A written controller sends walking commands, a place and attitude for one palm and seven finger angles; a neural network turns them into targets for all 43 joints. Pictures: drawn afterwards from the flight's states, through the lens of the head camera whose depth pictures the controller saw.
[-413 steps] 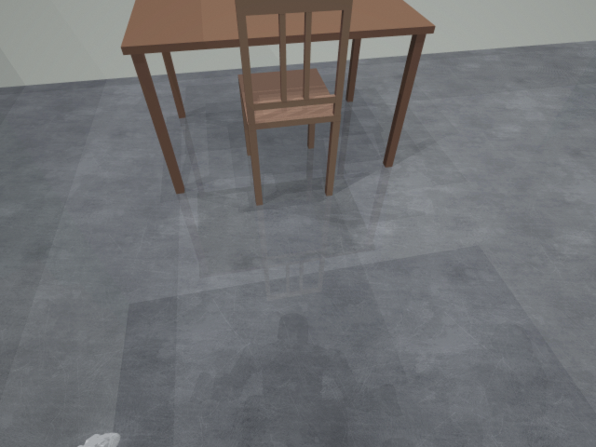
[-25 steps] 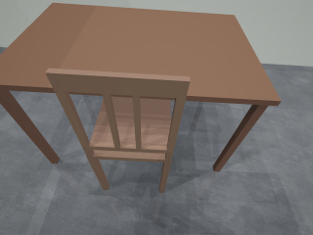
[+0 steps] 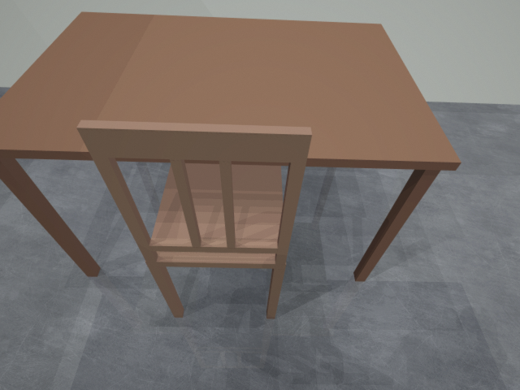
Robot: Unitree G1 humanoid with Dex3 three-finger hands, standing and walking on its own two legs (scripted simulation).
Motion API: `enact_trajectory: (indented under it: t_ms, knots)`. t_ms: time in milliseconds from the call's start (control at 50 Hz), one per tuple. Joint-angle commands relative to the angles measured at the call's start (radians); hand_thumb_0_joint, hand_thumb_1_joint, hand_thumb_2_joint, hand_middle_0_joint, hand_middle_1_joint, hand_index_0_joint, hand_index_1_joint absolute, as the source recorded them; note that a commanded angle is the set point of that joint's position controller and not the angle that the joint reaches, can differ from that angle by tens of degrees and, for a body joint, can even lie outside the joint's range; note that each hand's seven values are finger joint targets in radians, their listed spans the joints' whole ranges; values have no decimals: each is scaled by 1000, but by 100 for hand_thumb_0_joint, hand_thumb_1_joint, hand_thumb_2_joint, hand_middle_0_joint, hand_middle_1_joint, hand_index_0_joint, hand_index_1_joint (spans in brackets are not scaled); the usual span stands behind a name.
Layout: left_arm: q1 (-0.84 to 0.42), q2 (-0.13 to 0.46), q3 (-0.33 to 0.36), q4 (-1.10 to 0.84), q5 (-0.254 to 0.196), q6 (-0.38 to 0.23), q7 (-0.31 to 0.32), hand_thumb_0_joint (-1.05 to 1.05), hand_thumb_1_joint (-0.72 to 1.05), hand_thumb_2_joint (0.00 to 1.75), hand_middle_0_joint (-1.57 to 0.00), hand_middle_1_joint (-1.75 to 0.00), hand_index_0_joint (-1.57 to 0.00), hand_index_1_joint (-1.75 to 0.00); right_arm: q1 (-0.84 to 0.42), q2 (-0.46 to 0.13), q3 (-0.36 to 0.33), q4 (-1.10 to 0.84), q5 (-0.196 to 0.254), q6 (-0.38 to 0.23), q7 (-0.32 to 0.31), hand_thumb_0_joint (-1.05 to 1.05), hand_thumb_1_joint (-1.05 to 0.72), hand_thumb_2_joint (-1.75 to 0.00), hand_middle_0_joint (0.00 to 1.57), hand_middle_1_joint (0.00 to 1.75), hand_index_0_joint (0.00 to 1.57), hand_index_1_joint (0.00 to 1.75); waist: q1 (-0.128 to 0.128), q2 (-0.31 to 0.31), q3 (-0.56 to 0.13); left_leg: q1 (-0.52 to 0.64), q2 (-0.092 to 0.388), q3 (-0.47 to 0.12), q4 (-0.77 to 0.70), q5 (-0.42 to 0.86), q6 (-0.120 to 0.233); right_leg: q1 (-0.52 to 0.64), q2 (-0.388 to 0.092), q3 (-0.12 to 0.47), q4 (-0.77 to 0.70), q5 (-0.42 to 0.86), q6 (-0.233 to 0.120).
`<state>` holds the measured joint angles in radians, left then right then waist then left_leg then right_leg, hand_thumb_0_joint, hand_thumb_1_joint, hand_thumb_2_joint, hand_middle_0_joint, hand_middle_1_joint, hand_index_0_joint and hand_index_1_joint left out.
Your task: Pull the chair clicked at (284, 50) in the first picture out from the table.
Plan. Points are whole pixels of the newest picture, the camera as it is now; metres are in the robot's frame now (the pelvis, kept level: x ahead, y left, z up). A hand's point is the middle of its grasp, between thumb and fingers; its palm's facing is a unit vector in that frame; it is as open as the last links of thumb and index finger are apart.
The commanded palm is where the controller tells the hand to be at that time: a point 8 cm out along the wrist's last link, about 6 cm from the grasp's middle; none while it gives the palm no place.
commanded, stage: raise the hand toward the chair's back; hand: left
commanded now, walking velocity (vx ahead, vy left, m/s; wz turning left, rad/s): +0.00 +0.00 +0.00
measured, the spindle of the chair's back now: (188, 207) +0.47 +0.19 -0.08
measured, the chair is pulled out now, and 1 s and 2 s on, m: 0.00 0.00 0.00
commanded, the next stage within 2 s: relax the arm and regain balance in 0.16 s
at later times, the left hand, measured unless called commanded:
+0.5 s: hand (167, 376) +0.15 +0.16 -0.09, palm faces +0.03 -0.94 -0.33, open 14.4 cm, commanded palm none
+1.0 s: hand out of the picture +0.10 +0.15 -0.16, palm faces +0.08 -0.97 -0.24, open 16.2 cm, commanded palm none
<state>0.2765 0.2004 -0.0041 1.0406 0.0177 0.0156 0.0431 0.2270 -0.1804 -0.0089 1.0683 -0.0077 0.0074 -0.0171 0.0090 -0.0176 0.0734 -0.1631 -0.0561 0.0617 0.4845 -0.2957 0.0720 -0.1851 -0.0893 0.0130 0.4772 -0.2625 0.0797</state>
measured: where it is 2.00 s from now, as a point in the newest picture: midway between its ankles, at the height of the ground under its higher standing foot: outside the picture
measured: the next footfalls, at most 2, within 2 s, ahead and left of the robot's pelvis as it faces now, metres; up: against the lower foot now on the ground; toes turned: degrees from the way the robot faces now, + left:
none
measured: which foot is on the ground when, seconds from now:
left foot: down 0.00-1.00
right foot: down 0.00-1.00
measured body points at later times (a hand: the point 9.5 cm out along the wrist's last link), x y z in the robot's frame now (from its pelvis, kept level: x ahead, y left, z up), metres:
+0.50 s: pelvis -0.04 -0.05 -0.01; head -0.06 -0.07 +0.44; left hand +0.15 +0.21 -0.07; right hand +0.12 -0.29 -0.13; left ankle -0.02 +0.07 -0.74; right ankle +0.00 -0.15 -0.74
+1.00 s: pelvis -0.01 -0.05 +0.00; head +0.00 -0.04 +0.45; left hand +0.09 +0.20 -0.14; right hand +0.00 -0.27 -0.15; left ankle -0.02 +0.07 -0.74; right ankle +0.00 -0.15 -0.74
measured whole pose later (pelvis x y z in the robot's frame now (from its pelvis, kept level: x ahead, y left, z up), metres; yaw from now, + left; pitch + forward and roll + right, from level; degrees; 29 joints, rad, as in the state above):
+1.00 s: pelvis -0.01 -0.05 +0.00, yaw +2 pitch -1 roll +0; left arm 0.13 0.23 0.03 0.98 -0.01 -0.01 0.04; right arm 0.29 -0.15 0.03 1.10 -0.02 -0.01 -0.01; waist -0.02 -0.03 0.02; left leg -0.19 0.00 0.00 0.45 -0.25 0.00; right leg -0.21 0.00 -0.07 0.45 -0.24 -0.03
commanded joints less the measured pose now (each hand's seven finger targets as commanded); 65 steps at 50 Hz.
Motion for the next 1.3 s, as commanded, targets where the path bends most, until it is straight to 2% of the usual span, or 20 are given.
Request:
enact_trajectory:
  t_ms: [0,40,60,80,100,120,140,160,220,240,260,280,300,320,360,400,480,660,840,1280]
  knots:
    - [45,96,18,-23,-5,-20,4,0,90,90,-20,-30,-20,-30,25,-117,-18,-29,2,-25,-6,0,-90,-90,20,30,20,30,-7,24,-37,1,137,-137,-122,242,-25,0,-26,12,-40,159,-70]
    - [43,93,16,-13,-4,-20,4,0,90,90,-20,-30,-20,-30,27,-111,-17,-17,3,-24,-5,0,-90,-90,20,30,20,30,-7,21,-17,-13,136,-134,-131,207,-26,-6,-28,15,-52,145,-71]
    - [93,104,12,27,9,-41,38,0,90,90,-20,-30,-20,-30,25,-148,-10,-76,11,-43,-4,0,-90,-90,20,30,20,30,0,-47,-77,-31,172,-129,36,554,-55,29,-37,18,-6,379,-69]
    - [-660,394,249,-1518,-159,-248,54,0,88,89,-20,-30,-20,-30,82,-266,-46,-386,55,-189,-37,0,-90,-90,20,30,20,30,-93,140,-573,246,112,-166,-58,622,-114,-3,68,-95,73,319,-89]
    - [-145,290,170,-1245,-76,-192,81,0,85,88,-20,-29,-20,-29,-13,-179,-13,-335,40,-282,-72,0,-90,-90,20,30,20,30,-8,270,-515,307,161,-148,-86,704,-126,-108,82,-77,175,36,-107]
    - [110,48,44,-1082,-115,-59,100,0,83,87,-19,-29,-19,-29,-38,-127,-22,-312,53,-321,-56,0,-90,-90,20,30,20,30,-34,245,-304,106,126,-145,-135,513,-152,-198,81,-96,206,-98,-93]
    - [85,-40,41,-1016,-155,-55,84,0,81,86,-19,-29,-19,-29,-4,-141,-43,-277,54,-326,-53,0,-90,-90,20,30,20,30,-55,125,-106,-30,106,-125,-117,358,-131,-234,77,-105,178,-88,-90]
    - [1,-1,65,-1067,-163,-110,59,0,78,85,-19,-28,-19,-28,-32,-164,-48,-348,45,-341,-45,0,-90,-90,20,30,20,30,-61,116,-2,-138,80,-130,-43,200,-107,-266,80,-121,119,-68,-95]
    - [164,225,398,-775,-185,-323,-56,0,71,82,-18,-27,-18,-27,-39,-194,-72,-438,15,-326,-34,0,-90,-90,20,30,20,30,9,-83,-93,-392,29,-111,155,10,-86,-336,92,-127,160,-110,-112]
    - [215,158,381,-706,-216,-406,-127,0,69,81,-18,-27,-18,-27,-54,-181,-72,-478,14,-324,-30,0,-90,-90,20,30,20,30,25,-206,-116,-479,25,-91,221,-31,-80,-392,98,-124,224,-169,-109]
    - [91,101,147,-590,33,-147,-54,0,-50,30,-15,-30,-15,-30,-57,-214,-62,-359,7,-183,3,0,-90,-90,20,30,20,30,-24,26,-317,-401,99,-58,116,92,-47,93,-141,77,77,333,-137]
    - [9,143,124,-679,34,-68,-39,0,-50,30,-15,-30,-15,-30,-13,-110,-46,-327,-3,-127,8,0,-90,-90,20,30,20,30,-22,-25,-413,-280,18,-54,129,34,-80,130,-194,184,52,375,-205]
    - [-45,138,105,-654,21,-47,-20,0,-50,30,-15,-30,-15,-30,-20,-118,-42,-325,-8,-96,2,0,-90,-90,20,30,20,30,-24,-114,-345,-163,31,-70,126,27,-71,30,-188,142,52,322,-200]
    - [-72,126,82,-600,16,-33,-17,0,-50,30,-15,-30,-15,-30,-17,-118,-45,-306,-9,-86,9,0,-90,-90,20,30,20,30,-38,-5,-264,-126,35,-57,74,142,-61,-32,-142,72,74,295,-182]
    - [-139,136,37,-521,4,-10,-19,0,-50,30,-15,-30,-15,-30,-62,-148,-34,-299,-20,-47,16,0,-90,-90,20,30,20,30,-43,26,-56,-180,105,-166,-9,104,-36,-174,-44,13,33,-90,-116]
    - [-156,159,28,-470,6,-1,-19,0,-50,30,-15,-30,-15,-30,-77,-173,-24,-303,-29,-24,24,0,-90,-90,20,30,20,30,-32,-106,60,-281,104,-185,-74,-109,-30,-187,-8,26,-30,-290,-104]
    - [-140,193,16,-395,-3,-7,-15,0,-50,30,-15,-30,-15,-30,-14,-170,-8,-279,-29,-7,29,0,-90,-90,20,30,20,30,-46,-151,14,-162,55,-89,9,-58,-52,-211,-75,124,-151,-358,-128]
    - [-61,130,43,-227,-2,-31,-7,0,-50,30,-15,-30,-15,-30,41,-124,10,-163,-24,-27,16,0,-90,-90,20,30,20,30,-18,18,-122,-120,108,-122,-50,78,-58,-14,-65,78,-120,-104,-134]
    - [-61,116,31,-113,-13,-37,-7,0,-50,30,-15,-30,-15,-30,73,-101,19,-47,-13,-37,2,0,-90,-90,20,30,20,30,2,17,-102,-143,147,-138,-105,193,-56,103,-40,28,-78,141,-118]
    - [-49,107,28,-27,-6,-44,-7,0,-50,30,-15,-30,-15,-30,26,-102,15,14,-11,-40,-7,0,-90,-90,20,30,20,30,-3,16,-84,-15,157,-138,-151,290,-53,79,-45,36,-115,269,-107]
